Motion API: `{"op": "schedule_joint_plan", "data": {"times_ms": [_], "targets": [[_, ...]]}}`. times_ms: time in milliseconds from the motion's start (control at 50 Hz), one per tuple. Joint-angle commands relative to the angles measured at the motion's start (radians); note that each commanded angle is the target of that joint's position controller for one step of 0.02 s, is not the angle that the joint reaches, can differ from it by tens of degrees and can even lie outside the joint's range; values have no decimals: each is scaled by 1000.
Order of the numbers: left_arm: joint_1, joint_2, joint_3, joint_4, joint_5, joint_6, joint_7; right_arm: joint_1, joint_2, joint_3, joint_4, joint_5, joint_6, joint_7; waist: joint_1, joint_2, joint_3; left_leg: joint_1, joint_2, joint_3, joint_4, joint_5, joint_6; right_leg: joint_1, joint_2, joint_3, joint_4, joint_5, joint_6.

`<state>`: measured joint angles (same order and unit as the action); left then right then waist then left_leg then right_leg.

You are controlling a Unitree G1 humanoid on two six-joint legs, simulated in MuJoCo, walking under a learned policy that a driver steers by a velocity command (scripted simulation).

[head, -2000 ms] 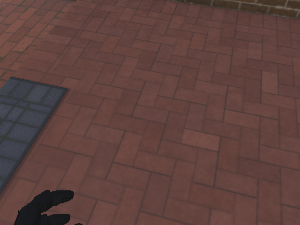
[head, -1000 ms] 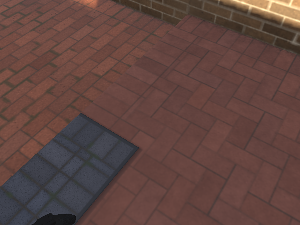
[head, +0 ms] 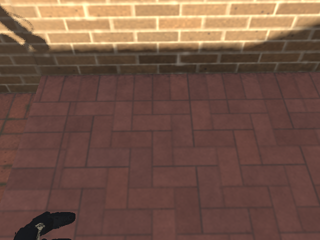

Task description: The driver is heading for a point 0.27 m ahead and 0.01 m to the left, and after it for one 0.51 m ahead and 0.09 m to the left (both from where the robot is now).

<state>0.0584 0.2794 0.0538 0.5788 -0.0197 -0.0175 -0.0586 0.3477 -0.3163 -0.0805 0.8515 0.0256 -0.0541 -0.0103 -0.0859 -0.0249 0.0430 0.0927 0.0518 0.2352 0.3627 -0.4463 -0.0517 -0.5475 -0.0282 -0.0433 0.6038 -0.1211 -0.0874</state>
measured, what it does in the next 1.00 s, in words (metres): walks ahead: right foot, then left foot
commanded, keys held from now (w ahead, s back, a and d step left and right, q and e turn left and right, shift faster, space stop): w+e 0.04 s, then e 0.10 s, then q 0.86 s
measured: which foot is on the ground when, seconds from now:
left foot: down 0.00-0.00, up 0.02-0.46, down 0.48-0.88, up 0.90-1.00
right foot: up 0.00-0.00, down 0.02-0.50, up 0.52-0.86, down 0.88-1.00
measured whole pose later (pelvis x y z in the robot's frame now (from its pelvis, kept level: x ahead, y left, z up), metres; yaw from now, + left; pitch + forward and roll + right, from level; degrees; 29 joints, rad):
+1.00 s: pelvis +0.27 -0.04 +0.02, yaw +15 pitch +2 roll +1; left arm 0.20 0.27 0.07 0.75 0.02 0.00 0.03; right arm 0.18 -0.35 -0.10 0.65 0.01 0.05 -0.03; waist 0.01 0.05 0.02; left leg -0.55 -0.11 -0.13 1.01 -0.42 -0.04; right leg -0.27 0.00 0.02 0.48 -0.24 -0.01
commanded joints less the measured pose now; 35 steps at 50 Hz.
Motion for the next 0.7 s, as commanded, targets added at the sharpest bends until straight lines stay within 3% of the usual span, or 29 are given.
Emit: {"op": "schedule_joint_plan", "data": {"times_ms": [20, 40, 60, 80, 100, 120, 160, 220, 280, 320, 380, 440, 460, 480, 500, 520, 540, 560, 580, 600, 640, 700], "targets": [[391, 245, 110, 26, -5, 10, 31, -42, -152, -24, -84, -18, -6, -14, 257, -7, -238, -353, 143, -28, 611, 781, 76, 665, -12, 127, -57, 7, -122], [338, 352, 116, 11, -12, -3, 33, 53, -15, 24, -148, -52, -33, 5, 119, -264, -345, -786, -65, -139, 949, -139, 24, 962, -269, 718, -166, -185, -317], [358, 260, 91, -18, -3, -16, 29, -71, -111, 8, -154, -17, -65, 17, 209, -139, -416, -877, -58, -329, 1036, -145, 34, 963, -305, 848, -286, -201, -319], [307, 218, 74, -13, 12, -29, 27, -158, -146, -1, -184, 13, -79, 21, 204, -96, -263, -920, -22, -322, 1014, -54, 47, 841, -279, 686, -287, -4, -274], [244, 195, 67, -15, 9, -35, 29, -159, -132, 4, -180, -3, -83, 12, 152, -7, -184, -870, 17, -319, 936, 20, 45, 691, -232, 553, -268, 203, -241], [183, 170, 60, -25, 8, -32, 32, -149, -138, -1, -166, -30, -77, 3, 111, 17, -135, -807, 43, -311, 865, 47, 30, 561, -196, 449, -260, 374, -216], [124, 145, 49, -34, 25, -30, 42, -104, -133, -5, -149, -36, -45, 2, 56, -1, -127, -686, 59, -304, 808, 74, 7, 407, -171, 355, -282, 549, -207], [123, 140, 40, 8, 28, -38, 56, -73, -68, 15, -119, -37, -17, 0, 44, -17, -137, -627, 44, -263, 657, 189, -25, 325, -142, 219, -303, 693, -192], [127, 122, 28, 50, 30, -32, 67, -135, -33, 33, -117, -30, -18, 12, 77, -52, -142, -555, 38, -249, 441, 419, -13, 321, -91, 108, -312, 634, -136], [149, 127, 26, 79, 39, -31, 68, -183, -43, 32, -124, -20, -21, 23, 106, -46, -134, -527, 27, -257, 349, 526, 3, 352, -109, 98, -321, 567, -123], [147, 138, 27, 118, 44, -27, 66, -222, -73, 20, -144, -17, -19, 34, 119, -47, -93, -555, 15, -270, 283, 455, 31, 420, -155, 107, -295, 508, -121], [133, 157, 37, 137, 20, -4, 79, -222, -99, 4, -172, -26, -12, 47, 105, -52, -67, -596, -10, -244, 236, 300, 66, 489, -188, 123, -178, 516, -106], [122, 154, 38, 137, 9, 6, 88, -185, -98, 0, -168, -29, -11, 51, 82, -44, -76, -548, -25, -228, 171, 341, 85, 487, -174, 111, -108, 521, -82], [155, 147, 38, 140, 11, 10, 96, -140, -138, -16, -166, -32, -11, 47, 71, 5, -110, -441, -17, -270, 112, 577, 118, 462, -119, 79, 2, 505, -31], [188, 132, 35, 116, 40, 2, 101, -92, -216, -36, -174, -37, -10, 38, 89, 152, -188, -263, 104, -459, 128, 983, 204, 334, -3, 8, 225, 277, 41], [189, 89, 19, 96, 54, 0, 97, -34, -226, -39, -171, -47, -1, 32, 65, 311, -260, -50, 293, -760, 70, 1146, 403, 39, 161, 8, 515, -425, 116], [178, 108, 18, 105, 39, 5, 85, -19, -155, -18, -177, -41, 4, 28, 45, 231, -346, -13, 297, -813, 41, 970, 415, -5, 127, 150, 626, -556, 114], [145, 116, 23, 99, 16, 15, 81, -79, -139, -17, -196, -32, 8, 24, 54, 166, -281, -65, 260, -743, 35, 817, 378, -52, 92, 166, 676, -507, 118], [116, 113, 24, 101, 14, 26, 84, -122, -125, -15, -209, -20, 18, 18, 62, 94, -226, -137, 222, -688, 15, 690, 337, -72, 66, 158, 647, -456, 122], [95, 119, 29, 97, 21, 35, 91, -159, -119, -13, -221, -12, 30, 11, 73, 66, -176, -217, 196, -654, -12, 580, 308, -63, 43, 156, 571, -408, 128], [92, 92, 25, 93, 19, 42, 96, -190, -127, -19, -234, -21, 52, 0, 96, 134, -143, -318, 118, -607, -48, 445, 268, 26, 56, 121, 393, -345, 143], [111, 78, 23, 108, 17, 34, 98, -176, -150, -34, -245, -24, 66, -16, 86, 172, -178, -330, 97, -604, -47, 401, 266, 108, 75, 120, 242, -295, 160]]}}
